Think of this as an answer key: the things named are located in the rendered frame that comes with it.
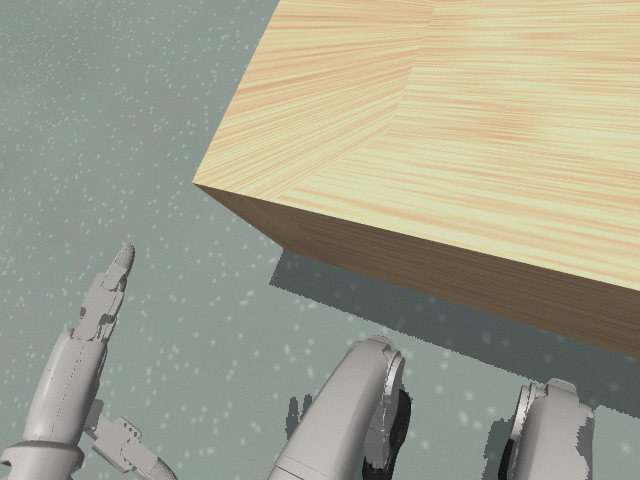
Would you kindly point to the left robot hand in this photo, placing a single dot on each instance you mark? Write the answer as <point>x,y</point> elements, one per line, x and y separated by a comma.
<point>64,403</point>

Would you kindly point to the right robot foot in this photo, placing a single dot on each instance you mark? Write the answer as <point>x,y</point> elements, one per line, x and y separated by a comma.
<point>502,473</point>

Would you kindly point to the left robot foot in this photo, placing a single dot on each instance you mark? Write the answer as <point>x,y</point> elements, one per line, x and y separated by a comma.
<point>397,437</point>

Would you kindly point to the left robot arm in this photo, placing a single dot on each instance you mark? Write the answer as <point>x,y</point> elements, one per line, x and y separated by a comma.
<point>35,460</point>

